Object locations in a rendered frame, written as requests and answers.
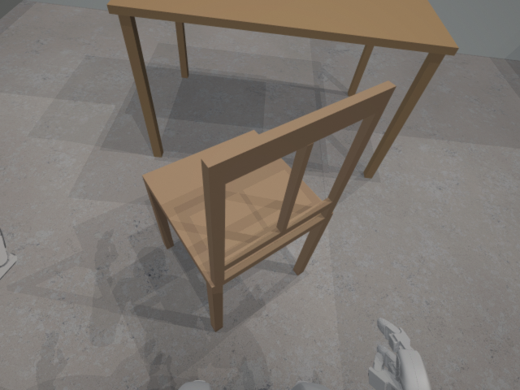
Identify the robot left hand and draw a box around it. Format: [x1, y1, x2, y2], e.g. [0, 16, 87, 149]
[0, 228, 17, 279]

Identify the robot right hand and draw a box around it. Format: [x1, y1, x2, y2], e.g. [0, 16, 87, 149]
[369, 318, 431, 390]

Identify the chair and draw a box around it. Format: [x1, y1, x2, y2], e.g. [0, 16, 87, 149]
[142, 80, 396, 332]

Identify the table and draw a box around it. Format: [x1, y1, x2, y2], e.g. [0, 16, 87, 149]
[107, 0, 459, 179]

